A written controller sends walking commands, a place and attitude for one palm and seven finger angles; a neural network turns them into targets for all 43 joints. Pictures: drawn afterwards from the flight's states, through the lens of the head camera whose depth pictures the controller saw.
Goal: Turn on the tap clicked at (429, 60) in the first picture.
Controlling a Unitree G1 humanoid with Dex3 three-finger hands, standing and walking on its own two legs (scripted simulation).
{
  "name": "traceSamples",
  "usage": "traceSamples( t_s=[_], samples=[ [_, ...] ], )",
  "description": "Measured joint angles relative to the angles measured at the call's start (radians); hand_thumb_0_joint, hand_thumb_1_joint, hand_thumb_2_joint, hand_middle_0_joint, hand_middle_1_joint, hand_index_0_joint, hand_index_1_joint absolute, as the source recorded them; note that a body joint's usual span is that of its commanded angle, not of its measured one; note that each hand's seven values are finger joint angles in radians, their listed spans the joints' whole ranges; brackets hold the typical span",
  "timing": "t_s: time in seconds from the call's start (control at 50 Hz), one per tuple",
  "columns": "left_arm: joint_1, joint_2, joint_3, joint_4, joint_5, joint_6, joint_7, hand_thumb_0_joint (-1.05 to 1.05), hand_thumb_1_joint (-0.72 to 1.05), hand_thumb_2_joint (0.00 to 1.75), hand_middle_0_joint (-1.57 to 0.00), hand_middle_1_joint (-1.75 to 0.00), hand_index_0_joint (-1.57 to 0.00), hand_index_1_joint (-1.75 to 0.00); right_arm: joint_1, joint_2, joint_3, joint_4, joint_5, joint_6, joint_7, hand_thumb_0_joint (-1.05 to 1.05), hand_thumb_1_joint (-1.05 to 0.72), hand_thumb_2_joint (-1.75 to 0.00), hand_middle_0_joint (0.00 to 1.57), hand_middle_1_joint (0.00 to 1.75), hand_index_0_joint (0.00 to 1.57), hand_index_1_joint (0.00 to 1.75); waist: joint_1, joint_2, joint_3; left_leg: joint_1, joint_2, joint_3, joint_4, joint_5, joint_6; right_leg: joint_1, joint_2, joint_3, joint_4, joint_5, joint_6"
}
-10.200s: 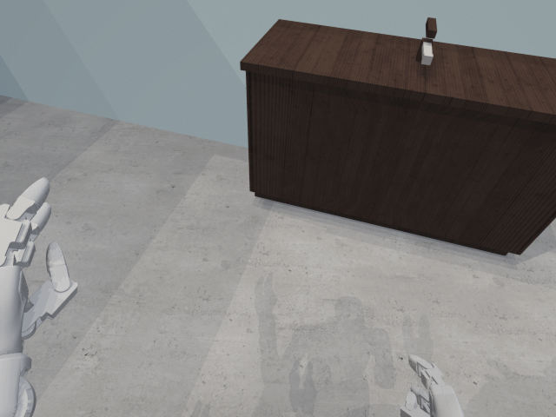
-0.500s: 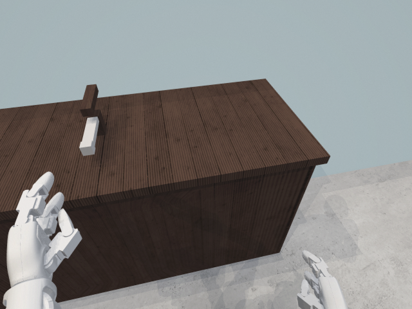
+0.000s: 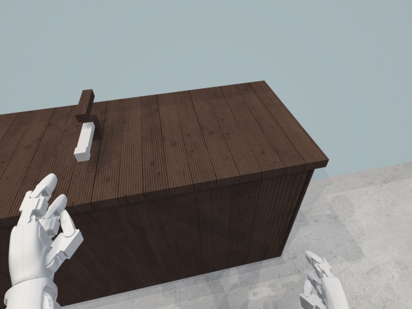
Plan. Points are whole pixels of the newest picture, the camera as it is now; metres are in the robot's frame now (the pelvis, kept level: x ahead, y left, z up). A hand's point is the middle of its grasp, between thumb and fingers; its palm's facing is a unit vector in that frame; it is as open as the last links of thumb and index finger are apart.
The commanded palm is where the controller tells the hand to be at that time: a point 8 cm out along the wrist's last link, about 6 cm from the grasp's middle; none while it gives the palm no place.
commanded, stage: reach beside the lever's end, fingers flat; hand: left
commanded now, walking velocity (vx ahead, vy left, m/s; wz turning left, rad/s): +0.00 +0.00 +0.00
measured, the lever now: (82, 154) +0.44 +0.38 +0.05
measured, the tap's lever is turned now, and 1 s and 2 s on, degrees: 0 0 0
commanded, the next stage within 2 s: none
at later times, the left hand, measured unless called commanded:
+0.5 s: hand (73, 212) +0.23 +0.27 +0.11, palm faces +0.54 -0.84 -0.10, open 7.4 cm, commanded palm +0.19 +0.32 +0.11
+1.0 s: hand (75, 190) +0.29 +0.31 +0.09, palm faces +0.55 -0.83 -0.09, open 7.6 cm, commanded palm +0.25 +0.35 +0.09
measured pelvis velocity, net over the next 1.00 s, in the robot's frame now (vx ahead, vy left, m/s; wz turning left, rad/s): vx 0.00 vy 0.02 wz -0.03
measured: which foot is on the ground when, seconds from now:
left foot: down 0.00-1.00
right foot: down 0.00-1.00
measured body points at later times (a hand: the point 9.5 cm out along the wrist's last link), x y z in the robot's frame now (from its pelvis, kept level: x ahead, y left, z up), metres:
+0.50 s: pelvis +0.00 +0.00 +0.00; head -0.01 -0.02 +0.45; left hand +0.20 +0.31 +0.12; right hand +0.18 -0.23 -0.09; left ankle +0.03 +0.13 -0.72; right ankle -0.01 -0.08 -0.72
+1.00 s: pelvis +0.00 +0.02 -0.01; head +0.01 +0.01 +0.44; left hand +0.26 +0.35 +0.10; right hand +0.15 -0.23 -0.10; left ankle +0.03 +0.13 -0.72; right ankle -0.01 -0.08 -0.72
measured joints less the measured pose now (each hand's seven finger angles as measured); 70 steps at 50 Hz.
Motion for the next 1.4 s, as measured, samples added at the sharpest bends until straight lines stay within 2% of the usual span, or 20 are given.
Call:
traceSamples(
  t_s=[0.1,0.22,0.58,0.84,1.14,1.3,1.4],
  samples=[
    [-0.023,0.002,0.006,0.026,0.0,-0.004,0.004,0.01,0.89,0.9,-0.2,-0.3,-0.21,-0.3,-0.002,0.0,-0.001,0.003,0.001,0.003,-0.005,0.02,-0.9,-0.9,0.21,0.3,0.2,0.3,-0.002,0.001,0.003,-0.002,0.001,-0.004,0.001,0.0,-0.003,-0.001,0.002,-0.004,0.002,-0.001,-0.003],
    [-0.101,0.021,0.05,0.125,-0.006,-0.012,0.0,0.01,0.89,0.9,-0.2,-0.3,-0.21,-0.3,-0.012,0.004,-0.001,0.023,0.004,0.013,-0.014,0.02,-0.9,-0.9,0.21,0.3,0.2,0.3,-0.006,-0.001,0.01,-0.01,0.006,-0.006,-0.002,0.006,-0.006,-0.01,0.007,-0.005,-0.001,0.004,-0.008],
    [-0.297,0.064,0.162,0.399,-0.016,-0.086,-0.037,0.01,0.89,0.9,-0.2,-0.3,-0.21,-0.29,-0.005,-0.005,-0.021,0.063,0.011,0.027,-0.026,0.02,-0.9,-0.9,0.21,0.3,0.2,0.3,-0.033,-0.015,0.008,-0.051,0.009,0.012,0.001,0.009,-0.002,-0.058,0.008,0.013,0.003,0.014,-0.001],
    [-0.438,0.073,0.174,0.563,0.015,-0.154,-0.037,0.01,0.9,0.9,-0.19,-0.27,-0.19,-0.26,0.002,-0.008,-0.022,0.067,0.005,0.028,-0.027,0.02,-0.9,-0.9,0.21,0.3,0.2,0.3,-0.046,-0.02,0.005,-0.106,0.0,0.021,0.037,-0.002,0.013,-0.11,-0.001,0.021,0.032,0.008,0.013],
    [-0.581,0.139,0.269,0.797,0.025,-0.217,-0.079,0.01,0.89,0.9,-0.18,-0.23,-0.18,-0.23,0.029,-0.005,-0.025,0.065,0.003,0.076,-0.022,0.01,-0.9,-0.9,0.21,0.3,0.2,0.3,-0.063,-0.027,-0.017,-0.173,0.006,0.03,0.08,-0.02,0.021,-0.173,0.003,0.03,0.059,0.002,0.021],
    [-0.703,0.209,0.34,0.98,0.03,-0.27,-0.136,0.01,0.9,0.9,-0.17,-0.21,-0.18,-0.21,0.047,-0.018,-0.031,0.076,0.005,0.098,-0.03,0.01,-0.9,-0.9,0.21,0.3,0.2,0.3,-0.074,-0.034,-0.019,-0.244,0.008,0.019,0.131,-0.034,0.022,-0.234,0.007,0.019,0.094,-0.007,0.021],
    [-0.785,0.254,0.361,1.089,0.039,-0.302,-0.171,0.01,0.9,0.9,-0.17,-0.2,-0.17,-0.19,0.064,-0.027,-0.033,0.075,0.004,0.11,-0.028,0.01,-0.9,-0.9,0.21,0.3,0.2,0.3,-0.087,-0.035,-0.023,-0.294,0.011,0.016,0.163,-0.043,0.024,-0.279,0.01,0.015,0.117,-0.011,0.024]
  ],
)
